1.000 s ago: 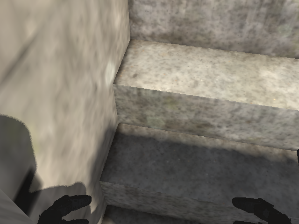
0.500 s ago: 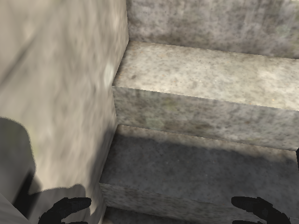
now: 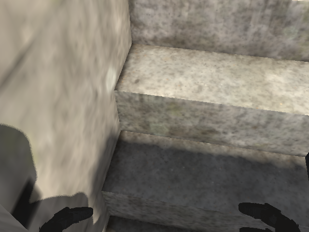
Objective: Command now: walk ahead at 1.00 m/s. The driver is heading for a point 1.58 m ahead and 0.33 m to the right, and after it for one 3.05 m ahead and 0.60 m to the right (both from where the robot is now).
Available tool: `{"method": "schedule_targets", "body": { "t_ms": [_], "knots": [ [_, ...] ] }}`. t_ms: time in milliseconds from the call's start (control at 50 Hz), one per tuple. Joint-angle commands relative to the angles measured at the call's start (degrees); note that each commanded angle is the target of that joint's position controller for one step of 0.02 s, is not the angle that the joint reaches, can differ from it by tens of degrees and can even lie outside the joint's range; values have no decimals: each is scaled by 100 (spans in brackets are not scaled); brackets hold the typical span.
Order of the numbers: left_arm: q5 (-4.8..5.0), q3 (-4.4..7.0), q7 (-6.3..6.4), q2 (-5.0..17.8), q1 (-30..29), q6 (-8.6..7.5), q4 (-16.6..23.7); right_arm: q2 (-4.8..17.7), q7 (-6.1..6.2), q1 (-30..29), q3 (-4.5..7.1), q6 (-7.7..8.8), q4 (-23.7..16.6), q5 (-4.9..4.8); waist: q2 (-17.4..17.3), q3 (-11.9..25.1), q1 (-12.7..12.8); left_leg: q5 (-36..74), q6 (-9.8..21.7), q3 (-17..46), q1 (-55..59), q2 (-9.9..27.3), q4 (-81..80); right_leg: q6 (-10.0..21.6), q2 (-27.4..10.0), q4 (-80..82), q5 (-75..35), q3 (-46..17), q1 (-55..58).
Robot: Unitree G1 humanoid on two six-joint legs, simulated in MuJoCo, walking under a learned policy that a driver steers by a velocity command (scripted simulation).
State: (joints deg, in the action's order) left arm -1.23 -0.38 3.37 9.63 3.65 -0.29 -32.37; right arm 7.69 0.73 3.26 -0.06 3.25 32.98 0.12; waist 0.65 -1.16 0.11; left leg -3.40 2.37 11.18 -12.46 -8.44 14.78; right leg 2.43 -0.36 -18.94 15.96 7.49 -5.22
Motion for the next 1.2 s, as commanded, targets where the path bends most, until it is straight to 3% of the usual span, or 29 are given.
{"method": "schedule_targets", "body": {
  "t_ms": [20, 1200],
  "knots": [
    [-1, 128, 14, 456, -421, -105, 541, 340, 9, -446, 89, 109, -551, -1, 12, 901, 12, 654, -42, 599, -21, 933, -73, -159, -856, 59, -1828, -567, 698],
    [5, 143, -44, 420, -386, -118, 413, 287, 23, -379, 93, 125, -512, -27, -4, 889, 25, 631, 6, 462, -129, 919, 74, -98, -776, 19, -1896, -598, 692]
  ]
}}
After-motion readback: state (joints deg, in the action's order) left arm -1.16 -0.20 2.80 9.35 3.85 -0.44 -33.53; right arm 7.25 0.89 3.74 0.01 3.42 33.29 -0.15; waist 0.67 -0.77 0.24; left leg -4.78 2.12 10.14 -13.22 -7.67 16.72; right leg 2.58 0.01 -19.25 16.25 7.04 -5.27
